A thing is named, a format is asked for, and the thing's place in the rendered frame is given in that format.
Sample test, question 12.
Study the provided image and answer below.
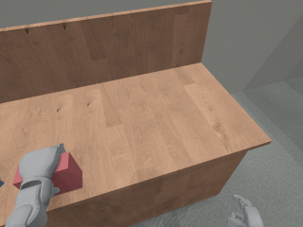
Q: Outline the left robot hand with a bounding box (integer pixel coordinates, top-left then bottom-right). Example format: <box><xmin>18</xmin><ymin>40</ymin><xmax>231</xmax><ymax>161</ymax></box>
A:
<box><xmin>19</xmin><ymin>143</ymin><xmax>66</xmax><ymax>198</ymax></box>

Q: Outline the sponge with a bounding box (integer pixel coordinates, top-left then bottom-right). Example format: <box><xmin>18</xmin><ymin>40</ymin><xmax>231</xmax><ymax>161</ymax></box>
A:
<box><xmin>12</xmin><ymin>151</ymin><xmax>82</xmax><ymax>196</ymax></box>

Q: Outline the right robot hand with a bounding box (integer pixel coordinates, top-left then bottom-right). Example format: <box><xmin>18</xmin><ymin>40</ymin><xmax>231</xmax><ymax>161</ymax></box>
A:
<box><xmin>228</xmin><ymin>194</ymin><xmax>265</xmax><ymax>227</ymax></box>

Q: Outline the left robot forearm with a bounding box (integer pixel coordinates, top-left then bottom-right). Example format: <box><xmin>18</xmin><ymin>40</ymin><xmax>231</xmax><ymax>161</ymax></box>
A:
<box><xmin>5</xmin><ymin>176</ymin><xmax>52</xmax><ymax>227</ymax></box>

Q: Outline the table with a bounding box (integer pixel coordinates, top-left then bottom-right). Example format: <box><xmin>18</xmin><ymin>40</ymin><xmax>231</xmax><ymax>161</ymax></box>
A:
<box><xmin>0</xmin><ymin>0</ymin><xmax>272</xmax><ymax>227</ymax></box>

